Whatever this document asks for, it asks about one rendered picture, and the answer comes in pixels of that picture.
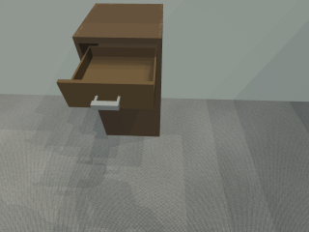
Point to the cabinet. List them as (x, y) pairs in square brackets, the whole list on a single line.
[(125, 24)]

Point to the drawer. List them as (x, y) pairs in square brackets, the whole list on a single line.
[(110, 72)]

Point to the handle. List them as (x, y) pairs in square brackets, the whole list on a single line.
[(105, 105)]

